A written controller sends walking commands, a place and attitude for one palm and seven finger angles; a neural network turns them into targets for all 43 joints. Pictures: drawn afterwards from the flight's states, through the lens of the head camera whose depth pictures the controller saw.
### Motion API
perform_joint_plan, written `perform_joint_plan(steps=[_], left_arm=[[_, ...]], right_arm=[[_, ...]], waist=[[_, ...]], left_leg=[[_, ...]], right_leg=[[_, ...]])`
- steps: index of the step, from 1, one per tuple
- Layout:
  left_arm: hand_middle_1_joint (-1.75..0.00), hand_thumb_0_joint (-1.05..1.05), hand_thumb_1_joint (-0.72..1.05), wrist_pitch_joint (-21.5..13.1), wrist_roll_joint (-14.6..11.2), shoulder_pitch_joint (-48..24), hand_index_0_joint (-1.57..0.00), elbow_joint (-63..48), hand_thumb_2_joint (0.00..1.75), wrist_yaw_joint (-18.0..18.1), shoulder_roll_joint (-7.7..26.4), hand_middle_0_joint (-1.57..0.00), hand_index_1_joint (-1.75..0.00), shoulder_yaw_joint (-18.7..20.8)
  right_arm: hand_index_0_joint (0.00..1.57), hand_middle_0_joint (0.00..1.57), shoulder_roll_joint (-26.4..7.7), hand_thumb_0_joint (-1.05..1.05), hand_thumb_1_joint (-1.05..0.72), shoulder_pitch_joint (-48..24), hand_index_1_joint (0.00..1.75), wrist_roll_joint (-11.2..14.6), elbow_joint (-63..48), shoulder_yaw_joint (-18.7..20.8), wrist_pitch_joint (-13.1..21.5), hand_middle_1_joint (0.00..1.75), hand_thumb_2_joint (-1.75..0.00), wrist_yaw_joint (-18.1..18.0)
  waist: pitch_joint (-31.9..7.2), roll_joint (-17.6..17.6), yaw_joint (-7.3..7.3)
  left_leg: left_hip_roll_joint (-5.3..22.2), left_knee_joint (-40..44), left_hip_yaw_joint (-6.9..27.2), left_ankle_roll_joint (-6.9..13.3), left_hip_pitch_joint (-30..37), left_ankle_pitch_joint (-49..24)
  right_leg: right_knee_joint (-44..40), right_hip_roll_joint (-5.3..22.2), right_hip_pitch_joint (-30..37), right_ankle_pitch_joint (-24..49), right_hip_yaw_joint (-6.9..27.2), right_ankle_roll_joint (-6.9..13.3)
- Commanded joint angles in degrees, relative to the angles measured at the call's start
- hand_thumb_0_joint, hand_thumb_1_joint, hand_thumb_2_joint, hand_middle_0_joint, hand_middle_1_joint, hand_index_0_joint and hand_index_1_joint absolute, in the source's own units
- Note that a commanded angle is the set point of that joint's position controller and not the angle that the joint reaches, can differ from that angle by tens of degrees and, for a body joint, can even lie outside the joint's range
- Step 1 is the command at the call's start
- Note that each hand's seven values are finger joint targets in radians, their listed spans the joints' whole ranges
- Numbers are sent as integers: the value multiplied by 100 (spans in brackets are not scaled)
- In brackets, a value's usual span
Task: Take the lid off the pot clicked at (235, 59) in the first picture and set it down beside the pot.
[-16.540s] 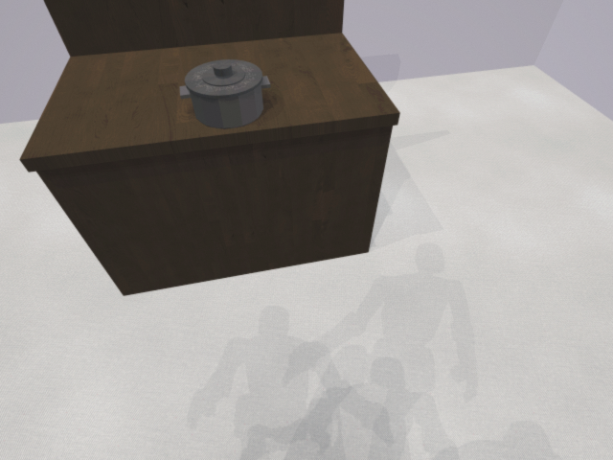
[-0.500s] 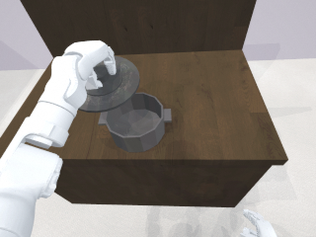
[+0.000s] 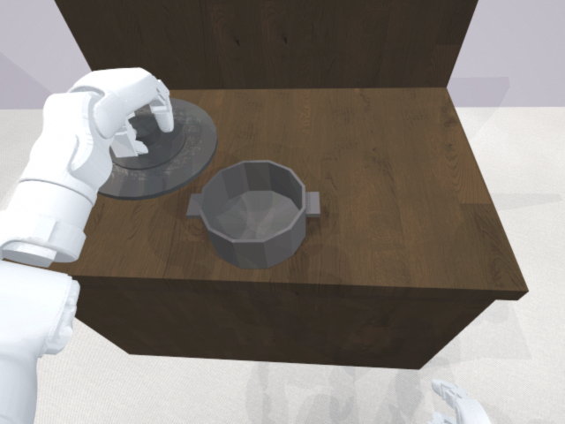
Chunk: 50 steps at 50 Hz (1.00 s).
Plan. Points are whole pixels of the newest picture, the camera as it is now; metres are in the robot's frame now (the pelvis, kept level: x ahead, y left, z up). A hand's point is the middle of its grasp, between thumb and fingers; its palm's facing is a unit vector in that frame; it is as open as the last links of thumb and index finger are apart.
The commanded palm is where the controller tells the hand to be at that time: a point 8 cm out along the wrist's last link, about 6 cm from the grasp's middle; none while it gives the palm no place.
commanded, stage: move the lid sideways beside the pot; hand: left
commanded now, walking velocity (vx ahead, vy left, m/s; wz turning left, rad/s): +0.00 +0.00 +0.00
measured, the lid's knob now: (142, 130) +0.48 +0.22 +0.16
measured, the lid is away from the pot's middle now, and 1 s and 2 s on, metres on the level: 0.14 0.24 0.23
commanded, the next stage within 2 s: lower the lid onto the table in 0.94 s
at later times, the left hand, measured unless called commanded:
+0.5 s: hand (95, 127) +0.46 +0.27 +0.18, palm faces -0.28 -0.02 -0.96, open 7.5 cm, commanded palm +0.44 +0.28 +0.26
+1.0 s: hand (65, 136) +0.45 +0.31 +0.18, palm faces -0.34 -0.04 -0.94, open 7.5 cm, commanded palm +0.45 +0.30 +0.26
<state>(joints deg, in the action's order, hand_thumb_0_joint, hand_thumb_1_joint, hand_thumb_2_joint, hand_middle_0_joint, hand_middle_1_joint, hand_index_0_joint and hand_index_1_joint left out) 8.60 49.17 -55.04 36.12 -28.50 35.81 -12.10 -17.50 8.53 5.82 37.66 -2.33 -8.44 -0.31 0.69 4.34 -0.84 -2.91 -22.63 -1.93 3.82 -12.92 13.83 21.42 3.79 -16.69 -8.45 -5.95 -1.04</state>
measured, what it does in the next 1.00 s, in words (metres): stands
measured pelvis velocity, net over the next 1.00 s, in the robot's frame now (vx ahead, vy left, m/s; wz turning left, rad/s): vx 0.01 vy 0.01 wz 0.02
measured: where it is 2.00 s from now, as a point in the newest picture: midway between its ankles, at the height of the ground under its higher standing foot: outside the picture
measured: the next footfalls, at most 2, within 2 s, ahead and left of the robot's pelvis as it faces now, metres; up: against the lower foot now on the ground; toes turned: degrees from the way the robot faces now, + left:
none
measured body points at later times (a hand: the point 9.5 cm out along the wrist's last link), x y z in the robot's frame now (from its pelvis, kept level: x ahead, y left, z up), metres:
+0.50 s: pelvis +0.01 +0.01 +0.00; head +0.07 -0.01 +0.45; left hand +0.47 +0.27 +0.24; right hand +0.13 -0.25 -0.13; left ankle -0.03 +0.07 -0.74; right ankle +0.02 -0.14 -0.74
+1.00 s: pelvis +0.01 +0.01 +0.00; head +0.08 +0.00 +0.44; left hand +0.46 +0.31 +0.23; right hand +0.13 -0.25 -0.13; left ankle -0.03 +0.07 -0.74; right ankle +0.02 -0.14 -0.74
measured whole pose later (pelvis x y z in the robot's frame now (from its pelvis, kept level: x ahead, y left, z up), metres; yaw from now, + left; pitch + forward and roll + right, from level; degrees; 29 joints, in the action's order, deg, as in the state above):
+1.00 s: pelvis +0.01 +0.01 +0.00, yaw +1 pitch +6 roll -2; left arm -1.3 49.3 -55.6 41.6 -31.4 46.3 -5.4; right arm -18.4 10.7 5.8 38.5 -2.1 -9.6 -0.5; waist 1.9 3.5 -0.8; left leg -2.8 -24.2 -0.3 4.3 -15.4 15.1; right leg 19.3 3.6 -17.0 -8.3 -7.3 -1.5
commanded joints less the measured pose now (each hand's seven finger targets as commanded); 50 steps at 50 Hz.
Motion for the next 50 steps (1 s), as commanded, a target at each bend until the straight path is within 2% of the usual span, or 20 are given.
perform_joint_plan(steps=[1,4,6,8,13,14,19,22,24,28,31,33,34,36,37,40,43,47,49,50], left_arm=[[-99,0,59,-116,92,-3892,-90,-1496,106,346,1456,-85,-99,645],[-99,0,59,-204,117,-3782,-90,-1352,106,397,2174,-85,-99,1231],[-99,0,59,-269,96,-3817,-90,-1260,106,359,1944,-85,-99,1024],[-99,0,59,-311,92,-3496,-90,-1138,106,406,2223,-85,-99,1229],[-99,0,59,-423,108,-3311,-90,-1165,106,376,2303,-85,-99,1319],[-99,0,59,-449,164,-3470,-90,-1316,106,365,2466,-85,-99,1445],[-99,0,59,-552,138,-3129,-90,-986,106,298,2802,-85,-99,1704],[-99,0,59,-606,102,-3272,-90,-1432,106,224,2470,-85,-99,1441],[-99,0,59,-657,85,-3258,-90,-1726,106,226,2906,-85,-99,1777],[-99,0,59,-670,-58,-2890,-90,-1099,106,142,2534,-85,-99,1485],[-99,0,59,-735,25,-3238,-90,-1030,106,127,2694,-85,-99,1489],[-99,0,59,-768,0,-3331,-90,-1283,106,159,2783,-85,-99,1496],[-99,0,59,-794,52,-3393,-90,-1168,106,162,3032,-85,-99,1697],[-99,0,59,-879,19,-3512,-90,-1087,106,138,2999,-85,-99,1654],[-99,0,59,-924,20,-3409,-90,-1030,106,168,3328,-85,-99,1924],[-99,0,59,-980,41,-3384,-90,-694,106,148,3178,-85,-99,1738],[-99,0,59,-1016,-16,-3311,-90,-1059,106,133,2942,-85,-99,1528],[-99,0,59,-1047,-86,-3382,-90,-711,106,23,2744,-85,-99,1371],[-99,0,59,-1069,-50,-3580,-90,-1215,106,60,3026,-85,-99,1560],[-99,0,59,-1090,-20,-3532,-90,-1040,106,81,3065,-85,-99,1623]], right_arm=[[20,20,-715,0,-90,-250,30,-28,-640,272,221,30,-90,-24],[20,20,-788,0,-90,-104,30,-59,-617,277,244,30,-90,-36],[20,20,-756,0,-90,-107,30,-42,-623,268,251,30,-90,-47],[20,20,-844,0,-90,-38,30,-35,-634,295,236,30,-90,-36],[20,20,-851,0,-90,-22,30,-40,-711,331,215,30,-90,18],[20,20,-818,0,-90,-11,30,-61,-719,310,200,30,-90,37],[20,20,-867,0,-90,94,30,-42,-722,312,160,30,-90,51],[20,20,-813,0,-90,-7,30,-39,-783,352,156,30,-90,75],[20,20,-872,0,-90,55,30,-72,-762,372,157,30,-90,110],[20,20,-893,0,-90,96,30,-7,-692,371,113,30,-90,86],[20,20,-884,0,-90,84,30,0,-640,321,78,30,-90,34],[20,20,-920,0,-90,73,30,-16,-660,353,93,30,-90,20],[20,20,-909,0,-90,160,30,-39,-589,327,87,30,-90,8],[20,20,-890,0,-90,128,30,-28,-590,310,110,30,-90,-20],[20,20,-926,0,-90,180,30,-26,-580,315,115,30,-90,-25],[20,20,-921,0,-90,236,30,-6,-531,292,93,30,-90,-53],[20,20,-941,0,-90,187,30,-22,-575,347,109,30,-90,-34],[20,20,-924,0,-90,241,30,-18,-485,320,57,30,-90,-52],[20,20,-955,0,-90,224,30,-59,-502,345,49,30,-90,-36],[20,20,-929,0,-90,240,30,-42,-496,338,67,30,-90,-43]], waist=[[-2670,65,-164],[-2894,-50,-88],[-2795,-69,-99],[-2768,26,-99],[-2803,121,-82],[-3000,79,-50],[-2828,-95,-29],[-2974,284,-82],[-3178,379,-27],[-2623,192,-126],[-2586,66,-102],[-2786,336,-140],[-2897,227,-90],[-2838,208,-87],[-2937,192,-31],[-2710,190,-94],[-2859,494,-129],[-2575,209,-163],[-3029,397,-120],[-2901,352,-136]], left_leg=[[199,22,639,-130,1233,-2530],[178,7,640,-131,1159,-2538],[186,14,619,-110,1104,-2587],[197,-52,635,-140,1130,-2848],[194,-102,638,-136,1143,-3076],[189,-78,665,-157,1175,-3228],[184,-107,629,-107,999,-3244],[218,-187,722,-137,1384,-3799],[218,-231,759,-167,1512,-3978],[211,-220,678,-117,1224,-3504],[204,-129,656,-89,1065,-3106],[210,-230,691,-111,1312,-3375],[209,-191,704,-132,1278,-3349],[204,-187,690,-98,1233,-3221],[206,-190,683,-82,1195,-3274],[214,-192,638,-73,1072,-3118],[231,-290,706,-122,1356,-3591],[216,-214,659,-49,1115,-3119],[221,-257,738,-107,1401,-3517],[229,-279,729,-101,1359,-3505]], right_leg=[[65,-280,707,1306,199,422],[75,-292,935,1415,238,435],[72,-265,939,1509,205,425],[83,-281,910,1582,232,438],[77,-283,924,1673,238,436],[87,-293,1050,1752,242,427],[63,-297,1115,1854,228,410],[68,-313,905,1866,217,401],[52,-328,965,1871,240,396],[-11,-324,749,1717,184,386],[-16,-321,836,1618,157,389],[-10,-335,752,1645,189,401],[-1,-344,869,1630,171,389],[-22,-327,902,1643,165,389],[9,-317,1018,1731,174,397],[-19,-321,905,1659,158,379],[-11,-339,767,1704,157,389],[-52,-335,729,1564,107,360],[-1,-355,780,1610,143,372],[-15,-359,741,1593,134,375]])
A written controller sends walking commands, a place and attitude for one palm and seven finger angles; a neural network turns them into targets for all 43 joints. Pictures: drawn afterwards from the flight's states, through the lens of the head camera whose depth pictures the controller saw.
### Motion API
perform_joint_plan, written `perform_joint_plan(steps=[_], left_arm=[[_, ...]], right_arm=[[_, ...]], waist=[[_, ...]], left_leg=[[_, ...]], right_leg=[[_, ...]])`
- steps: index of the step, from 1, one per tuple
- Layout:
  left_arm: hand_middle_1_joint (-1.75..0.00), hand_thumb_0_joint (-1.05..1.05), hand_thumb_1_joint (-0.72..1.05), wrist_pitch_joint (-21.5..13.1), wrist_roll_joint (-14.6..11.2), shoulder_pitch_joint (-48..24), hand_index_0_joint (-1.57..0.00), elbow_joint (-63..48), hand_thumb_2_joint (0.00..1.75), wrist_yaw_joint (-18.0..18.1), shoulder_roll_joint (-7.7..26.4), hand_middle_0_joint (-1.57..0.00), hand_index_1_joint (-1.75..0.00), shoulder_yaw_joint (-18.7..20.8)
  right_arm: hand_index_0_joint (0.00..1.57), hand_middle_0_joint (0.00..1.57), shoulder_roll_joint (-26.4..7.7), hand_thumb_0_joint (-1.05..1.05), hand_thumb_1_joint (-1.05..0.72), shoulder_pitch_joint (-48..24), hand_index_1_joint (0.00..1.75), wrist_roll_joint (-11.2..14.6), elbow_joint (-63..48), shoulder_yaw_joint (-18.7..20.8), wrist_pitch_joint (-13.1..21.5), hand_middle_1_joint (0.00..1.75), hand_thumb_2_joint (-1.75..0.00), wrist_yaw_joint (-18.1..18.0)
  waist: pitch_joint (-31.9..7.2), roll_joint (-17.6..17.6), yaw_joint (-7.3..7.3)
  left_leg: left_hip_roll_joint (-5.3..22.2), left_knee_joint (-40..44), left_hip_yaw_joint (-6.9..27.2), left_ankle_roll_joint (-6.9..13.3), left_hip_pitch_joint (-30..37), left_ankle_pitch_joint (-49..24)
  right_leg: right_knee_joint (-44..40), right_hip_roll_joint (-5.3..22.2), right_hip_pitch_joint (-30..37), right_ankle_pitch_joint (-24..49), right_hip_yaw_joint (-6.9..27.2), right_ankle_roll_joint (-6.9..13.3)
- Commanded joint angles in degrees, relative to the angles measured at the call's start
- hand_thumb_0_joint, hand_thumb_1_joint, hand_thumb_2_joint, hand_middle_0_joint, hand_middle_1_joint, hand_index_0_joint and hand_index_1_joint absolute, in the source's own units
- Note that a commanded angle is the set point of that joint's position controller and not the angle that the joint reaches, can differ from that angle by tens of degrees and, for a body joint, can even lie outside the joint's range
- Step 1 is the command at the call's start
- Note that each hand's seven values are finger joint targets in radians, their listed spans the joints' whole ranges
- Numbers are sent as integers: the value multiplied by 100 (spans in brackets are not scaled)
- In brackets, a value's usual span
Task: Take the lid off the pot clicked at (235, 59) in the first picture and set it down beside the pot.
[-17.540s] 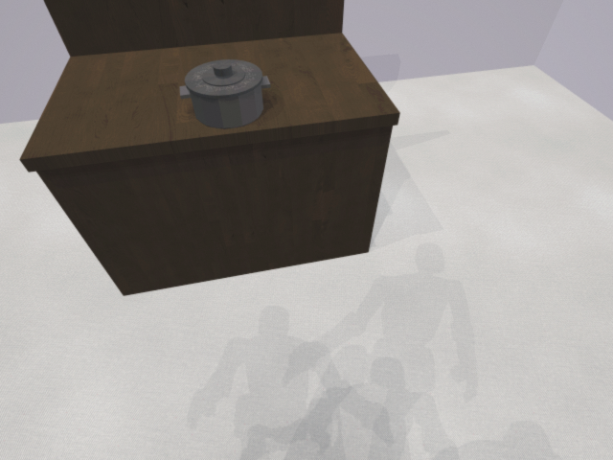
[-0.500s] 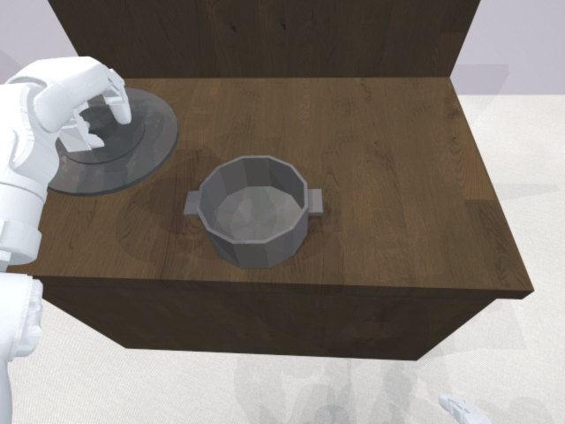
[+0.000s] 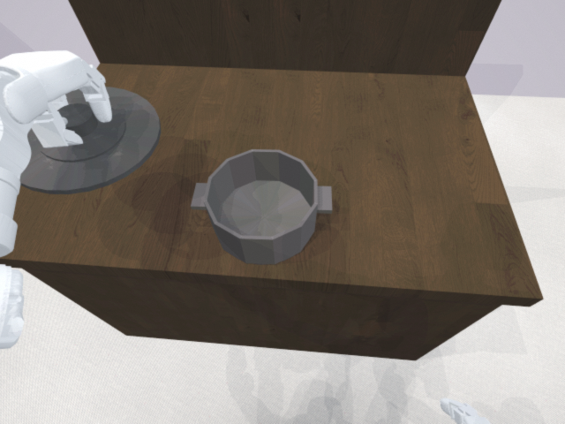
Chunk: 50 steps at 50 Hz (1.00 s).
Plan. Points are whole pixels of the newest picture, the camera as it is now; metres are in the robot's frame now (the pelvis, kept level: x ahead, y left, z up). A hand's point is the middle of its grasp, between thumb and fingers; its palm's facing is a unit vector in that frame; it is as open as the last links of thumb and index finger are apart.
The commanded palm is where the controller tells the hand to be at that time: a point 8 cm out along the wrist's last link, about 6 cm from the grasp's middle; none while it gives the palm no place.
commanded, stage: lower the lid onto the table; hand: left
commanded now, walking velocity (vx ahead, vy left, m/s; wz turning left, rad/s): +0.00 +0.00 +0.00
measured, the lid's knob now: (76, 120) +0.47 +0.30 +0.16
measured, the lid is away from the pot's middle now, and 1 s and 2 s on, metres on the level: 0.24 0.23 0.24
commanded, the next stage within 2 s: none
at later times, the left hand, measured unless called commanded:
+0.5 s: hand (75, 137) +0.44 +0.30 +0.15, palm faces -0.36 -0.04 -0.93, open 7.5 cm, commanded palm +0.45 +0.29 +0.23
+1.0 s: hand (96, 149) +0.45 +0.29 +0.12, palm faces -0.39 -0.04 -0.92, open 7.5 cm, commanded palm +0.46 +0.29 +0.19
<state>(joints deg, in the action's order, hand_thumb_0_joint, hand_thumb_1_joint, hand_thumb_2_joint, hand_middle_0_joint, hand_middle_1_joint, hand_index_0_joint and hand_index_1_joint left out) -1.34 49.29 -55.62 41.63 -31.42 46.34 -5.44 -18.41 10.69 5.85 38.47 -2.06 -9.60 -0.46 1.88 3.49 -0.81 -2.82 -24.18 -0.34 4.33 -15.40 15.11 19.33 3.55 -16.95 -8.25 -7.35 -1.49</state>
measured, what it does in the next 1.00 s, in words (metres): stands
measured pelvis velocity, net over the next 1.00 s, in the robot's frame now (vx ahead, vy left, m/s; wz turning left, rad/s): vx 0.01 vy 0.01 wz -0.02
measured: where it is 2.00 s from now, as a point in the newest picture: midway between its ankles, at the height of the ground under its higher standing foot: outside the picture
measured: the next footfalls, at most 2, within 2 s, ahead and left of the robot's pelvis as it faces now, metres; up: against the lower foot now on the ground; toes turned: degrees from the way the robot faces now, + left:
none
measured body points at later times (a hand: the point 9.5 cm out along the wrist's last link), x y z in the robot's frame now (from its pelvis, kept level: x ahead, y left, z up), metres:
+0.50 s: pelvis +0.00 +0.00 +0.00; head +0.07 -0.01 +0.44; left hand +0.46 +0.30 +0.20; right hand +0.10 -0.27 -0.13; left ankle -0.04 +0.07 -0.74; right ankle +0.01 -0.15 -0.74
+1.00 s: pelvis +0.01 +0.01 +0.00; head +0.09 +0.00 +0.44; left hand +0.47 +0.29 +0.17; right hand +0.09 -0.27 -0.13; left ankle -0.04 +0.07 -0.74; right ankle +0.01 -0.15 -0.74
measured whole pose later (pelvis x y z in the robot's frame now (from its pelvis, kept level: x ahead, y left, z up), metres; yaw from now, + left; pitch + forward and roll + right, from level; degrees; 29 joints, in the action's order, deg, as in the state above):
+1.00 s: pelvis +0.01 +0.01 +0.00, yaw -1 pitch +8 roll -2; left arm -9.1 51.0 -49.8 46.8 -25.1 44.0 -2.0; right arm -17.8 13.2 5.2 39.2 -1.5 -9.4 -1.3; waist 1.0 2.9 -2.4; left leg -2.6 -25.4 -1.5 4.7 -17.4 16.4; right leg 20.2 3.2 -19.3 -8.8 -5.9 -1.6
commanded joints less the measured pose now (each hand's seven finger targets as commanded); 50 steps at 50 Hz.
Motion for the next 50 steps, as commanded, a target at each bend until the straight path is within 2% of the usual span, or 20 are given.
perform_joint_plan(steps=[1,3,4,8,10,13,14,18,21,23,24,28,30,34,38,43,44,46,48,50], left_arm=[[-99,0,59,-112,-48,-3491,-90,-1531,106,363,1918,-85,-99,882],[-99,0,59,-137,-85,-3145,-90,-1347,106,434,2224,-85,-99,1167],[-99,0,59,-166,-63,-3420,-90,-1598,106,408,2189,-85,-99,1139],[-99,0,59,-154,-66,-2667,-90,-1068,106,468,2001,-85,-99,1107],[-99,0,59,-201,33,-2827,-90,-1300,106,505,2386,-85,-99,1434],[-99,0,59,-182,-17,-2608,-90,-1257,106,501,2035,-85,-99,1131],[-99,0,59,-188,5,-2586,-90,-1150,106,510,2203,-85,-99,1297],[-99,0,59,-265,-14,-2677,-90,-1388,106,563,2262,-85,-99,1300],[-99,0,59,-380,-22,-2753,-90,-1342,106,586,2446,-85,-99,1482],[-99,0,59,-398,-51,-2849,-90,-1596,106,599,2063,-85,-99,1146],[-99,0,59,-416,-20,-2705,-90,-1550,106,636,2310,-85,-99,1395],[-99,0,59,-474,-96,-2507,-90,-1012,106,656,2047,-85,-99,1209],[-99,0,59,-514,-44,-2837,-90,-1179,106,651,1836,-85,-99,975],[-99,0,59,-636,-27,-2813,-90,-1416,106,758,2210,-85,-99,1312],[-99,0,59,-628,-58,-2585,-90,-836,106,791,1850,-85,-99,1052],[-99,0,59,-713,46,-2686,-90,-867,106,910,2021,-85,-99,1178],[-99,0,59,-743,97,-2854,-90,-1184,106,935,2096,-85,-99,1226],[-99,0,59,-744,68,-2725,-90,-1024,106,936,1746,-85,-99,1015],[-99,0,59,-764,57,-2393,-90,-718,106,1009,2137,-85,-99,1376],[-99,0,59,-770,90,-2510,-90,-610,106,1005,1910,-85,-99,1171]], right_arm=[[20,20,-842,0,-90,39,30,-49,-549,304,181,30,-90,-35],[20,20,-903,0,-90,112,30,-35,-560,326,192,30,-90,-33],[20,20,-862,0,-90,85,30,-68,-539,306,160,30,-90,-16],[20,20,-881,0,-90,140,30,-13,-603,340,149,30,-90,38],[20,20,-859,0,-90,66,30,-48,-682,320,118,30,-90,64],[20,20,-856,0,-90,75,30,-23,-710,344,97,30,-90,79],[20,20,-853,0,-90,137,30,-45,-682,322,81,30,-90,79],[20,20,-880,0,-90,126,30,-40,-715,351,101,30,-90,35],[20,20,-860,0,-90,188,30,-48,-659,321,104,30,-90,-1],[20,20,-857,0,-90,169,30,-55,-655,371,133,30,-90,-7],[20,20,-851,0,-90,249,30,-89,-627,370,137,30,-90,-5],[20,20,-881,0,-90,291,30,-42,-542,354,139,30,-90,-59],[20,20,-843,0,-90,264,30,-61,-515,355,138,30,-90,-77],[20,20,-871,0,-90,342,30,-100,-490,358,163,30,-90,-94],[20,20,-886,0,-90,409,30,-51,-417,362,165,30,-90,-124],[20,20,-903,0,-90,450,30,-72,-412,381,159,30,-90,-137],[20,20,-878,0,-90,452,30,-109,-431,381,161,30,-90,-128],[20,20,-835,0,-90,466,30,-110,-415,389,188,30,-90,-128],[20,20,-904,0,-90,531,30,-98,-425,386,174,30,-90,-125],[20,20,-852,0,-90,508,30,-99,-405,360,151,30,-90,-133]], waist=[[-2974,452,-142],[-2979,455,-115],[-3139,390,-95],[-2748,344,-115],[-2982,213,-25],[-2786,422,-132],[-2799,228,-86],[-2924,475,-118],[-2931,375,-83],[-2966,620,-162],[-3125,479,-108],[-2698,381,-169],[-2785,437,-197],[-3117,530,-128],[-2677,428,-222],[-2880,424,-192],[-3166,521,-153],[-3005,575,-193],[-2952,396,-162],[-2806,327,-189]], left_leg=[[215,-105,548,-147,1555,-3494],[205,-153,530,-132,1479,-3595],[209,-98,573,-165,1524,-3723],[222,-163,517,-143,1317,-3705],[200,-144,503,-97,1260,-3688],[220,-171,509,-135,1317,-3749],[227,-131,516,-129,1219,-3614],[227,-157,498,-110,1348,-3542],[234,-130,482,-79,1289,-3476],[267,-189,522,-134,1567,-3744],[269,-199,523,-123,1591,-3803],[244,-167,440,-82,1268,-3332],[245,-156,436,-83,1364,-3194],[264,-202,525,-165,1549,-3684],[281,-225,464,-146,1368,-3519],[293,-227,459,-160,1380,-3503],[287,-211,502,-187,1527,-3710],[323,-259,527,-213,1613,-3945],[307,-282,508,-201,1439,-3861],[289,-222,469,-170,1252,-3646]], right_leg=[[183,-327,776,1554,264,418],[208,-331,828,1680,285,441],[244,-325,906,1724,275,422],[225,-327,769,1714,287,428],[305,-311,980,1855,316,432],[241,-322,765,1728,304,416],[259,-331,835,1652,284,411],[229,-318,798,1645,306,424],[252,-306,883,1694,303,410],[198,-327,658,1630,301,408],[225,-335,749,1642,311,400],[184,-325,649,1558,285,413],[177,-323,579,1460,290,403],[243,-338,684,1595,293,423],[211,-341,448,1531,278,416],[251,-330,520,1556,310,427],[291,-334,608,1632,318,425],[271,-350,438,1604,289,415],[291,-351,512,1652,308,428],[290,-329,524,1657,296,416]])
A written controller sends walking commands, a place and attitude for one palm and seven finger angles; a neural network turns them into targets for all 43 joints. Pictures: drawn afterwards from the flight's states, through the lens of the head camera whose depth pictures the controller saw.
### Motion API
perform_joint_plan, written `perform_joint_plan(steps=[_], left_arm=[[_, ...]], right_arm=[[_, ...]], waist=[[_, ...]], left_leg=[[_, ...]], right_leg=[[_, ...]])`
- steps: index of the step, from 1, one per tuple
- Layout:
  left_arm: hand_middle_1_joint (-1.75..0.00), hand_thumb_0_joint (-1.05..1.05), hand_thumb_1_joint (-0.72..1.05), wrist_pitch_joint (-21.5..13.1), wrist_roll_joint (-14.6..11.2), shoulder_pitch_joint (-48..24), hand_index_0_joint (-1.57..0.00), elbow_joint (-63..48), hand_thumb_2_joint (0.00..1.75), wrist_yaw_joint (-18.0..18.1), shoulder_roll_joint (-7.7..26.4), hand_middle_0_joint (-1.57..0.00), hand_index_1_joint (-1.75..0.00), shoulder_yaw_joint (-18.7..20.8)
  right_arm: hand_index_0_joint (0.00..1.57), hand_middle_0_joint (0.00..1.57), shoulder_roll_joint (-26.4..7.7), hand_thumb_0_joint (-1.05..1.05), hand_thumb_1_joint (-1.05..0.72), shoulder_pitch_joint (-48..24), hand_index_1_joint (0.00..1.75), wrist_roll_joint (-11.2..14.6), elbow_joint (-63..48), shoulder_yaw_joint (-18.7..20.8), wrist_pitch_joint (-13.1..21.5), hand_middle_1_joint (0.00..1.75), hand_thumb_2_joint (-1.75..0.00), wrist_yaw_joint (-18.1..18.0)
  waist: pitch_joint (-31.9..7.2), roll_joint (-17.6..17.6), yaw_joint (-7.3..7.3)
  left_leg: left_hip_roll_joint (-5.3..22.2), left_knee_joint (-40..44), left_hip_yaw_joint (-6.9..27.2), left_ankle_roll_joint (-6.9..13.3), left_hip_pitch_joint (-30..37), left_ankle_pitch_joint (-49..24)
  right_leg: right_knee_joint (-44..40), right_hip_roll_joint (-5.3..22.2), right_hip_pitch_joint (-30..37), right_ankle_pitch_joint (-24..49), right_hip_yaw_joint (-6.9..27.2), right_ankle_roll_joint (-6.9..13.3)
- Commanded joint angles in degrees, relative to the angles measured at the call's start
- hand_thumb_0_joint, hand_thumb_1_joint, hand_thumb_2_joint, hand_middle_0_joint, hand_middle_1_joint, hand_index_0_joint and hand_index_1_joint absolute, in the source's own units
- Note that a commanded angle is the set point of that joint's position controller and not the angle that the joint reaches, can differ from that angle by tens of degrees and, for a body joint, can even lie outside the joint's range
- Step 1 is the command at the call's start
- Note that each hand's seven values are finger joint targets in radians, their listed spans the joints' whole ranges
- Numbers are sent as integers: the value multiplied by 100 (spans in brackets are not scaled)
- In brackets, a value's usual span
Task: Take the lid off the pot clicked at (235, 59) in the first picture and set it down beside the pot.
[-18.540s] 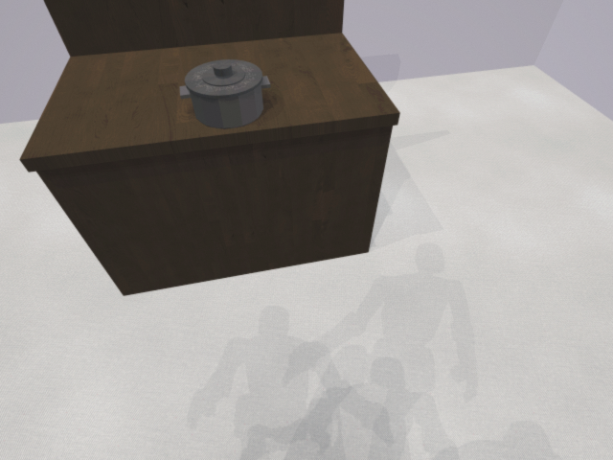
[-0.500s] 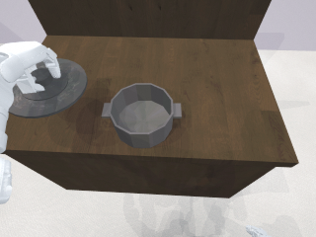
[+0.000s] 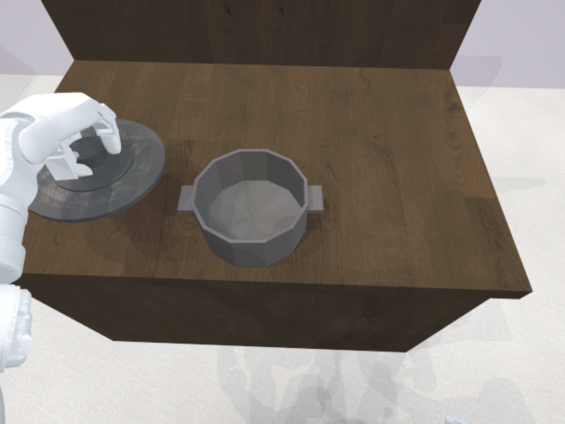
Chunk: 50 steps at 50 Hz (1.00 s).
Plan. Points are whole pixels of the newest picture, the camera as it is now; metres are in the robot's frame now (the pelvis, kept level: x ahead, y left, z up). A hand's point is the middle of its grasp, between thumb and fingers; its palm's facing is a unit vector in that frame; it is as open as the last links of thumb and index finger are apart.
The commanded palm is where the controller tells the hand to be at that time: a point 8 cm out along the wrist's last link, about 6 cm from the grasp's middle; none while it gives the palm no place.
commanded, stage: lower the lid onto the table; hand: left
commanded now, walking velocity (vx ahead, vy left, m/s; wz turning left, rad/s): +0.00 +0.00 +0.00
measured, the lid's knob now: (87, 152) +0.47 +0.30 +0.09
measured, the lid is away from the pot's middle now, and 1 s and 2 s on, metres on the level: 0.23 0.24 0.24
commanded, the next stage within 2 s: none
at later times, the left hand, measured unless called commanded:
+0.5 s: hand (77, 173) +0.43 +0.31 +0.08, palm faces -0.43 -0.08 -0.90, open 7.5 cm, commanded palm +0.45 +0.30 +0.16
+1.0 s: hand (86, 191) +0.42 +0.30 +0.06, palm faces -0.46 -0.06 -0.89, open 7.5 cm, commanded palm +0.44 +0.30 +0.12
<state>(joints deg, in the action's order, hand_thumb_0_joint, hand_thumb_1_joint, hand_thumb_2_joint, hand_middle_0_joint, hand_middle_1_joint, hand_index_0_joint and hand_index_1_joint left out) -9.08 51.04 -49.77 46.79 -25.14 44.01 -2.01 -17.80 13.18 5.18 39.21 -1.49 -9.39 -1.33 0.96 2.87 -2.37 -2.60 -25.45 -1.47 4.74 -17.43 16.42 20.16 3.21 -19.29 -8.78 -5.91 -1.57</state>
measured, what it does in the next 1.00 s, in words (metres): stands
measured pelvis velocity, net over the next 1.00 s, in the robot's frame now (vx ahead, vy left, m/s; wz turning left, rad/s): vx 0.00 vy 0.00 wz -0.02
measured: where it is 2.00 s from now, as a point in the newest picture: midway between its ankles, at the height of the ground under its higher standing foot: outside the picture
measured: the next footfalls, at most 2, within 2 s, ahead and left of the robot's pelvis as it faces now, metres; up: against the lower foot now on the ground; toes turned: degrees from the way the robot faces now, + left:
none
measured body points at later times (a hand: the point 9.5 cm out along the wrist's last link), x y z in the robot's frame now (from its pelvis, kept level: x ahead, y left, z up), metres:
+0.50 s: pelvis +0.01 +0.00 +0.00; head +0.09 +0.00 +0.44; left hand +0.45 +0.31 +0.13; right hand +0.08 -0.28 -0.13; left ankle -0.05 +0.06 -0.74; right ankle +0.00 -0.15 -0.74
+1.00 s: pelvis +0.00 +0.00 +0.00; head +0.08 +0.00 +0.44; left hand +0.44 +0.30 +0.11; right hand +0.06 -0.28 -0.13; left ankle -0.05 +0.06 -0.74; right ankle +0.00 -0.15 -0.74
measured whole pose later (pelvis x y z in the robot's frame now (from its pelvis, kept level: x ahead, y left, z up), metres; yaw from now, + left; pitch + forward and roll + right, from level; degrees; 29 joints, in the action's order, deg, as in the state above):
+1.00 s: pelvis +0.00 +0.00 +0.00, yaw -1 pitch +10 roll -2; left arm -14.7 53.9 -45.2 53.4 -19.6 43.1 0.3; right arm -17.1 14.4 4.6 40.7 -1.1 -9.5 -2.4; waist -0.3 2.0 -3.0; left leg -2.1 -29.0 -2.1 4.7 -21.5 17.8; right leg 23.1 2.7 -23.4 -9.5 -4.7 -1.5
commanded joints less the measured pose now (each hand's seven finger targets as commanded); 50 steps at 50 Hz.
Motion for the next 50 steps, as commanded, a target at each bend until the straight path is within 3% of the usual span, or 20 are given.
perform_joint_plan(steps=[1,2,4,8,11,15,17,19,20,22,26,29,31,34,36,37,40,44,48,50], left_arm=[[-99,0,59,0,-62,-3123,-90,-1168,106,397,2158,-85,-99,848],[-99,0,59,-2,-37,-3092,-90,-1152,106,406,2092,-85,-99,784],[-99,0,59,-51,17,-3198,-90,-1725,106,475,2430,-85,-99,1044],[-99,0,59,-41,-112,-2481,-90,-1099,106,487,2296,-85,-99,1112],[-99,0,59,-46,-58,-2730,-90,-896,106,454,2117,-85,-99,850],[-99,0,59,-191,60,-2911,-90,-1446,106,556,2592,-85,-99,1204],[-99,0,59,-248,-29,-2680,-90,-1173,106,547,2530,-85,-99,1248],[-99,0,59,-278,-73,-2850,-90,-1495,106,548,2493,-85,-99,1205],[-99,0,59,-273,-68,-2697,-90,-1359,106,538,2185,-85,-99,982],[-99,0,59,-272,-95,-2352,-90,-725,106,533,2071,-85,-99,944],[-99,0,59,-365,-27,-2756,-90,-1411,106,581,2150,-85,-99,926],[-99,0,59,-421,-65,-2587,-90,-1134,106,635,2458,-85,-99,1236],[-99,0,59,-434,-72,-2579,-90,-1191,106,641,2105,-85,-99,970],[-99,0,59,-462,-5,-2410,-90,-1063,106,721,2394,-85,-99,1223],[-99,0,59,-466,-5,-2426,-90,-899,106,720,2052,-85,-99,946],[-99,0,59,-480,-3,-2480,-90,-986,106,743,2195,-85,-99,1065],[-99,0,59,-483,24,-2707,-90,-1171,106,759,1916,-85,-99,795],[-99,0,59,-508,34,-2578,-90,-732,106,822,2099,-85,-99,931],[-99,0,59,-588,136,-2503,-90,-712,106,932,2353,-85,-99,1162],[-99,0,59,-602,136,-2484,-90,-685,106,952,2182,-85,-99,1028]], right_arm=[[20,20,-927,0,-90,285,30,-30,-452,322,128,30,-90,-49],[20,20,-912,0,-90,283,30,-27,-475,329,135,30,-90,-46],[20,20,-941,0,-90,291,30,-71,-522,358,124,30,-90,-16],[20,20,-935,0,-90,317,30,-47,-522,367,121,30,-90,0],[20,20,-928,0,-90,319,30,-31,-460,321,61,30,-90,-36],[20,20,-929,0,-90,385,30,-85,-497,372,96,30,-90,-51],[20,20,-934,0,-90,436,30,-83,-436,373,96,30,-90,-78],[20,20,-940,0,-90,409,30,-100,-427,384,88,30,-90,-64],[20,20,-903,0,-90,396,30,-88,-426,391,104,30,-90,-61],[20,20,-922,0,-90,458,30,-66,-348,373,98,30,-90,-81],[20,20,-932,0,-90,427,30,-93,-359,412,66,30,-90,-82],[20,20,-961,0,-90,459,30,-103,-337,376,65,30,-90,-95],[20,20,-917,0,-90,428,30,-95,-346,396,68,30,-90,-96],[20,20,-952,0,-90,463,30,-108,-333,394,49,30,-90,-84],[20,20,-917,0,-90,465,30,-98,-315,396,63,30,-90,-100],[20,20,-942,0,-90,475,30,-88,-290,399,59,30,-90,-104],[20,20,-918,0,-90,473,30,-96,-282,414,69,30,-90,-106],[20,20,-966,0,-90,566,30,-99,-235,389,90,30,-90,-155],[20,20,-985,0,-90,601,30,-107,-245,401,122,30,-90,-167],[20,20,-944,0,-90,603,30,-109,-260,387,106,30,-90,-167]], waist=[[-2766,394,-15],[-2766,433,-32],[-3218,653,26],[-2850,376,-7],[-2585,220,-54],[-3271,788,5],[-3156,561,-15],[-3195,724,-22],[-3032,739,-68],[-2585,405,-81],[-3064,753,-65],[-2993,538,-31],[-2936,655,-62],[-2952,587,-16],[-2795,580,-77],[-2834,580,-50],[-2927,772,-98],[-2832,390,-111],[-2889,560,-53],[-2928,615,-79]], left_leg=[[291,-98,583,-209,1508,-3799],[279,-116,575,-211,1531,-3810],[289,-163,650,-273,1799,-4318],[290,-236,579,-186,1558,-4284],[257,-134,498,-139,1230,-3648],[272,-285,588,-221,1780,-4446],[303,-303,558,-189,1703,-4391],[311,-312,581,-198,1835,-4602],[315,-323,592,-207,1858,-4591],[311,-333,509,-167,1491,-4073],[303,-357,552,-213,1794,-4363],[295,-372,553,-189,1588,-4241],[313,-366,574,-217,1677,-4333],[296,-399,551,-218,1558,-4306],[313,-379,544,-230,1530,-4093],[317,-371,544,-232,1524,-4049],[342,-394,591,-288,1742,-4152],[302,-378,481,-204,1355,-3600],[316,-429,532,-274,1415,-3891],[305,-413,551,-286,1396,-3847]], right_leg=[[225,-298,735,1695,150,422],[224,-307,696,1678,164,424],[278,-311,828,1872,202,437],[264,-310,789,1978,211,411],[246,-299,745,1830,186,406],[345,-319,797,2041,223,433],[322,-309,770,2021,210,399],[322,-314,710,2100,218,396],[297,-332,543,1963,191,392],[274,-337,423,1753,172,393],[338,-333,480,1908,209,419],[363,-325,568,1925,216,413],[351,-325,423,1850,184,412],[390,-328,479,1881,212,426],[355,-329,307,1705,192,419],[371,-332,336,1688,193,426],[365,-341,155,1540,185,427],[386,-322,265,1569,226,435],[446,-334,202,1578,222,467],[451,-330,198,1543,214,451]])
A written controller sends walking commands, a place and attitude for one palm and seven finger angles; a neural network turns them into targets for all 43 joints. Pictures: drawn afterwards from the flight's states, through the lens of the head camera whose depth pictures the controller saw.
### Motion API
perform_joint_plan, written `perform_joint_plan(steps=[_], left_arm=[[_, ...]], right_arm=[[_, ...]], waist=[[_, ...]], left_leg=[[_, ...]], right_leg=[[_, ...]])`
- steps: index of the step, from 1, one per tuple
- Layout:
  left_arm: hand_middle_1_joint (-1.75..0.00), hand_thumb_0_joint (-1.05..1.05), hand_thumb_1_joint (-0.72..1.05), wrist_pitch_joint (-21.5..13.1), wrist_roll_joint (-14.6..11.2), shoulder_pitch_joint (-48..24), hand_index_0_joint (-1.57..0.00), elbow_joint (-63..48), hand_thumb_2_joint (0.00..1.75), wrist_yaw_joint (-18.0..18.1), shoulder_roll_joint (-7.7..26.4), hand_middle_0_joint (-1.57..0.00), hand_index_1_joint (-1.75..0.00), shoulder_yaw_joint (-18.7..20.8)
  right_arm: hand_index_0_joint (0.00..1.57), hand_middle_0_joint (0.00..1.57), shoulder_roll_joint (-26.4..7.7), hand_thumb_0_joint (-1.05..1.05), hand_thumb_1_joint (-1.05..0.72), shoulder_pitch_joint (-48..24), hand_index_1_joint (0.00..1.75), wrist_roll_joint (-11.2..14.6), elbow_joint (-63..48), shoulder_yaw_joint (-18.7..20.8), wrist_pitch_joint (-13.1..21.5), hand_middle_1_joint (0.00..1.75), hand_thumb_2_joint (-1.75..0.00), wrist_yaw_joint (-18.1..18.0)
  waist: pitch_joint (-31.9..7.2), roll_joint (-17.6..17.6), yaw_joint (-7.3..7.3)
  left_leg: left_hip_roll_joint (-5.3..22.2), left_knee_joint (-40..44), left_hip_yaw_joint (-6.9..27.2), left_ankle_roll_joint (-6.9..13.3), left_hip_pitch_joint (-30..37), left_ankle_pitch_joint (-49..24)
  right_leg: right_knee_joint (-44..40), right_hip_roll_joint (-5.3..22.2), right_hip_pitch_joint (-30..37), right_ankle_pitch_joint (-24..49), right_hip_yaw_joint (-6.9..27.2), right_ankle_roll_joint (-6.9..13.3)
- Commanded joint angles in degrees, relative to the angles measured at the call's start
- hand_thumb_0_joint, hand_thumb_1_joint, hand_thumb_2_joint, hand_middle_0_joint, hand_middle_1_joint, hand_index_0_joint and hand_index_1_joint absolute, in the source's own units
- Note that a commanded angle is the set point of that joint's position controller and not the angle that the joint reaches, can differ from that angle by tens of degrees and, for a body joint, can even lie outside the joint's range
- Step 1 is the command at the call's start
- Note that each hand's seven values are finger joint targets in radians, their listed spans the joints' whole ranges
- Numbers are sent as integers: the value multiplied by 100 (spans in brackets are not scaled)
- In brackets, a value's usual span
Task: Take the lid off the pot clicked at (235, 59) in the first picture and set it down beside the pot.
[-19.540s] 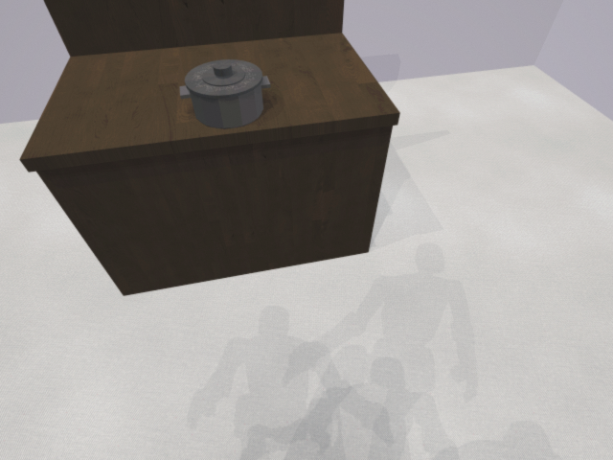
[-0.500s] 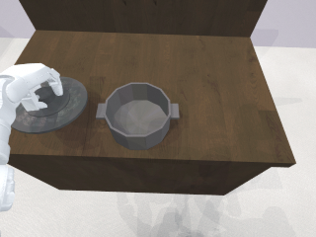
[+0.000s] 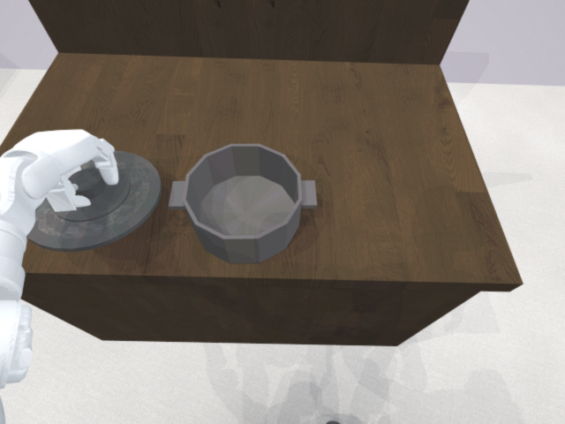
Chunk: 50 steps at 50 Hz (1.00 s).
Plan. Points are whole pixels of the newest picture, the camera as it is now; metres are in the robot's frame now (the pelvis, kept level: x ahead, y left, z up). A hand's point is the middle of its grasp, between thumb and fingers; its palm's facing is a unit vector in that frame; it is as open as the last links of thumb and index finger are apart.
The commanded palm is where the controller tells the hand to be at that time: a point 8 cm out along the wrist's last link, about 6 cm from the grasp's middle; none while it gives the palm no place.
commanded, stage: lower the lid onto the table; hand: left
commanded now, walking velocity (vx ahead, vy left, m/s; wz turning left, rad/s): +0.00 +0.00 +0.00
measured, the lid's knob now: (86, 184) +0.45 +0.31 +0.04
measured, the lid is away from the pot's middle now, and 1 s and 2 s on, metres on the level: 0.24 0.24 0.24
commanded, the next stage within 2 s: open the fingers wide in 1.34 s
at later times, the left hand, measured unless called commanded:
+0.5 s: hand (83, 198) +0.42 +0.31 +0.03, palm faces -0.49 -0.06 -0.87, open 7.5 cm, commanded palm +0.46 +0.31 +0.09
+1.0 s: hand (96, 205) +0.43 +0.31 +0.00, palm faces -0.51 -0.07 -0.86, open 7.5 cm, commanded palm +0.47 +0.31 +0.06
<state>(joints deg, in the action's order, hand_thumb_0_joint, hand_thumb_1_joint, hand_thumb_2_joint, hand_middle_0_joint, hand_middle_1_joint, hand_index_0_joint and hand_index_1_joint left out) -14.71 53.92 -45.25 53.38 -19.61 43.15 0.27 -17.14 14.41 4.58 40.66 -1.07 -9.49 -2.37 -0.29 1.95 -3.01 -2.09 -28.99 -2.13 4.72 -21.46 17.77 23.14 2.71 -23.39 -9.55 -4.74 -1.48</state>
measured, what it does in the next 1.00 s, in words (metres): stands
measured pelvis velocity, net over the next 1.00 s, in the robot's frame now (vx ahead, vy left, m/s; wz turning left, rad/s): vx -0.01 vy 0.00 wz -0.02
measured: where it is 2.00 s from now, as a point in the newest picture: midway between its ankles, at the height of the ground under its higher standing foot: outside the picture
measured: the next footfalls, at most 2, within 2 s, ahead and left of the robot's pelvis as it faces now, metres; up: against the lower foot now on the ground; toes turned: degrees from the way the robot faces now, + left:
none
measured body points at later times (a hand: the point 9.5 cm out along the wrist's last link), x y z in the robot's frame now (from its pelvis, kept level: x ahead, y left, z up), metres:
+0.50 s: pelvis -0.01 +0.00 -0.01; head +0.09 +0.01 +0.43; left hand +0.44 +0.31 +0.08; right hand +0.01 -0.29 -0.13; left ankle -0.04 +0.06 -0.74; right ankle +0.01 -0.15 -0.74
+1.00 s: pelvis -0.01 +0.00 -0.02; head +0.11 +0.01 +0.42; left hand +0.45 +0.31 +0.05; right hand +0.00 -0.29 -0.14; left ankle -0.04 +0.06 -0.74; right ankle +0.01 -0.15 -0.74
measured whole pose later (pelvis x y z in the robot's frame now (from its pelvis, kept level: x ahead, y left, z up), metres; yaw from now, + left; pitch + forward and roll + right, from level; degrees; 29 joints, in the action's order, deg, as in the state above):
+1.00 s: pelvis -0.01 +0.00 -0.02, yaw -1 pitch +17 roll -3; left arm -17.0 58.2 -48.0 62.2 -14.8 45.6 2.3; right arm -17.0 17.3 4.2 41.2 -1.4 -9.6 -3.8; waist -2.5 1.0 -6.1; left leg -0.4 -40.6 -2.4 4.3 -35.1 22.1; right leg 33.3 1.6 -36.7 -12.9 -4.3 -1.1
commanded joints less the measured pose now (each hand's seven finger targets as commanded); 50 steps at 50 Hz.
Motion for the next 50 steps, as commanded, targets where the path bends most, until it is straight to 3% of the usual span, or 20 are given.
perform_joint_plan(steps=[1,3,5,8,10,13,15,19,20,23,27,29,30,32,35,37,41,46,49,50], left_arm=[[-99,0,59,-28,-152,-2889,-90,-1201,106,401,2118,-85,-99,683],[-99,0,59,-34,-126,-2846,-90,-999,106,427,2334,-85,-99,818],[-99,0,59,-30,-86,-3168,-90,-1258,106,424,2057,-85,-99,517],[-99,0,59,-105,-70,-2837,-90,-971,106,484,2554,-85,-99,959],[-99,0,59,-90,-106,-3059,-90,-1089,106,467,2148,-85,-99,614],[-99,0,59,-93,-52,-2908,-90,-724,106,500,2343,-85,-99,737],[-99,0,59,-94,-22,-3116,-90,-821,106,492,2266,-85,-99,595],[-99,0,59,-173,48,-2929,-90,-639,106,534,2629,-85,-99,877],[-99,0,59,-183,42,-3163,-90,-859,106,517,2512,-85,-99,742],[-99,0,59,-252,84,-3016,-90,-931,106,589,2785,-85,-99,1053],[-99,0,59,-180,31,-2724,-90,-407,106,567,2502,-85,-99,849],[-99,0,59,-216,118,-2874,-90,-636,106,558,2665,-85,-99,924],[-99,0,59,-221,136,-2889,-90,-609,106,547,2481,-85,-99,768],[-99,0,59,-267,131,-2852,-90,-669,106,547,2617,-85,-99,909],[-99,0,59,-271,79,-3019,-90,-632,106,528,2473,-85,-99,757],[-99,0,59,-284,81,-3099,-90,-794,106,539,2392,-85,-99,704],[-99,0,59,-333,134,-3019,-90,-781,106,646,2583,-85,-99,931],[-99,0,59,-207,208,-2968,-90,-330,106,767,2303,-85,-99,677],[-99,0,59,-212,313,-2965,-90,-383,106,807,2575,-85,-99,857],[-99,0,59,-213,300,-3079,-90,-478,106,796,2490,-85,-99,777]], right_arm=[[20,20,-1007,0,-90,497,30,-45,-375,355,128,30,-90,-68],[20,20,-1067,0,-90,551,30,-20,-348,346,127,30,-90,-80],[20,20,-1040,0,-90,557,30,-29,-337,361,141,30,-90,-86],[20,20,-1089,0,-90,637,30,-38,-337,348,159,30,-90,-120],[20,20,-1062,0,-90,654,30,-37,-292,368,158,30,-90,-126],[20,20,-1116,0,-90,736,30,-10,-247,350,181,30,-90,-150],[20,20,-1118,0,-90,773,30,-10,-226,344,191,30,-90,-180],[20,20,-1136,0,-90,895,30,-22,-239,329,225,30,-90,-227],[20,20,-1140,0,-90,877,30,-25,-221,336,228,30,-90,-239],[20,20,-1137,0,-90,928,30,-53,-238,365,235,30,-90,-239],[20,20,-1137,0,-90,984,30,-35,-198,350,183,30,-90,-220],[20,20,-1159,0,-90,991,30,-38,-216,357,151,30,-90,-215],[20,20,-1128,0,-90,1008,30,-45,-213,360,158,30,-90,-211],[20,20,-1136,0,-90,1044,30,-50,-204,367,141,30,-90,-219],[20,20,-1149,0,-90,1057,30,-54,-156,351,127,30,-90,-241],[20,20,-1132,0,-90,1111,30,-57,-156,365,117,30,-90,-252],[20,20,-1116,0,-90,1152,30,-92,-153,371,111,30,-90,-263],[20,20,-1117,0,-90,1178,30,-80,-123,338,40,30,-90,-211],[20,20,-1111,0,-90,1213,30,-99,-163,328,29,30,-90,-193],[20,20,-1101,0,-90,1187,30,-108,-160,328,27,30,-90,-198]], waist=[[-2696,655,-47],[-2551,509,-37],[-2653,808,-90],[-2762,650,-43],[-2662,807,-115],[-2481,515,-128],[-2586,644,-169],[-2784,635,-153],[-2855,790,-179],[-3061,1034,-109],[-2656,562,-195],[-2877,815,-157],[-2882,932,-192],[-3003,934,-169],[-2863,899,-270],[-3055,956,-277],[-3223,1016,-244],[-2839,792,-331],[-3159,990,-266],[-3198,1022,-305]], left_leg=[[267,-71,575,-263,1752,-3811],[251,-62,548,-245,1558,-3537],[251,-63,560,-278,1721,-3519],[225,-146,544,-264,1599,-3577],[262,-132,546,-276,1692,-3575],[231,-182,478,-219,1378,-3157],[224,-205,467,-218,1346,-3094],[204,-353,453,-209,1242,-3206],[228,-369,455,-230,1319,-3256],[256,-503,526,-313,1586,-3834],[225,-537,430,-205,1018,-3175],[220,-583,475,-260,1143,-3393],[228,-629,473,-277,1225,-3468],[241,-695,514,-308,1309,-3633],[269,-765,480,-267,1203,-3454],[277,-798,538,-311,1371,-3618],[290,-928,563,-342,1357,-3909],[268,-980,535,-333,911,-3487],[239,-1081,533,-356,969,-3663],[257,-1094,525,-352,991,-3629]], right_leg=[[141,-278,508,1514,89,431],[153,-284,477,1417,102,441],[151,-288,333,1308,97,450],[226,-301,433,1423,116,458],[202,-296,238,1336,95,446],[247,-318,171,1216,113,450],[298,-312,141,1223,115,453],[437,-329,149,1320,126,446],[448,-322,83,1341,121,447],[518,-345,-28,1404,99,467],[535,-358,-148,1252,91,432],[616,-366,-168,1296,87,456],[626,-379,-294,1246,79,457],[667,-391,-336,1217,70,453],[708,-400,-545,1139,64,435],[746,-413,-618,1099,43,438],[863,-417,-623,1210,39,446],[948,-452,-898,1022,12,436],[1062,-461,-803,1139,42,462],[1053,-455,-833,1146,48,453]])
